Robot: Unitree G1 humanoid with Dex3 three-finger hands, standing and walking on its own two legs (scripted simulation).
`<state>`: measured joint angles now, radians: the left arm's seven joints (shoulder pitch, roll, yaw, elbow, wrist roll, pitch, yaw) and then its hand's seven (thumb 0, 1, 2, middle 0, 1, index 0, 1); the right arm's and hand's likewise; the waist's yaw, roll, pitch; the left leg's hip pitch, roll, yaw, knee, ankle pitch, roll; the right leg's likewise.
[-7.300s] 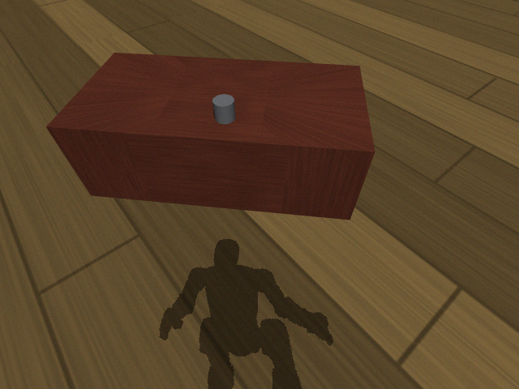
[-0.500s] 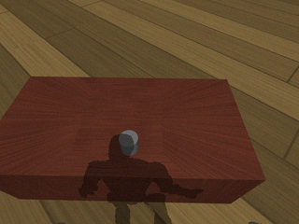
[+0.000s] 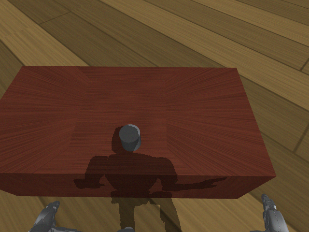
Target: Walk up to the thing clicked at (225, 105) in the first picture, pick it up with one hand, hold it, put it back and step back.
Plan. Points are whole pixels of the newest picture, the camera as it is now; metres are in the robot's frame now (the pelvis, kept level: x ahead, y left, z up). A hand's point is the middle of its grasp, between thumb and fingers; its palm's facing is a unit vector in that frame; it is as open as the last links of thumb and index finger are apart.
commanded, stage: go down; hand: left
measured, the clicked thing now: (130, 138) +0.50 +0.13 -0.26
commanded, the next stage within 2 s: none
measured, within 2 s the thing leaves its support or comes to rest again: neither
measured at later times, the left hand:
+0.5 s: hand (65, 220) +0.16 +0.26 -0.12, palm faces +0.06 -0.95 -0.30, open 17.5 cm
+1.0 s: hand (61, 216) +0.17 +0.27 -0.10, palm faces +0.09 -0.95 -0.30, open 17.6 cm
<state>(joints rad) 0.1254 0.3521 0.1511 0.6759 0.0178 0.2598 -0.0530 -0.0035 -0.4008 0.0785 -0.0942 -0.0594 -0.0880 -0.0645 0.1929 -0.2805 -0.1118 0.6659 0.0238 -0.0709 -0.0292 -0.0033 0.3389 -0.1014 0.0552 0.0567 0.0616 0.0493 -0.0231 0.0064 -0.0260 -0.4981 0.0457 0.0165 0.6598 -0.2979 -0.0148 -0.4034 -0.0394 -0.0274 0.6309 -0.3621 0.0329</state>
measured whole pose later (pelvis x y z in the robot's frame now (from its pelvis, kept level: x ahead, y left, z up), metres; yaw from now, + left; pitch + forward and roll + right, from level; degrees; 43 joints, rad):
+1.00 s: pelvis +0.00 +0.00 -0.03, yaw +1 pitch +11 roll -1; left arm 0.30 0.39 0.23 0.23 -0.03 0.41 -0.14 -0.01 -0.59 0.03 -0.09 -0.06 -0.08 -0.07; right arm 0.40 -0.23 -0.07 0.26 0.03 -0.09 -0.08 -0.01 0.52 -0.05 0.05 0.05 0.06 0.05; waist -0.02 0.01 -0.13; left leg -0.68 0.05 -0.01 0.92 -0.43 -0.02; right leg -0.57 -0.04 -0.04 0.88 -0.50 0.03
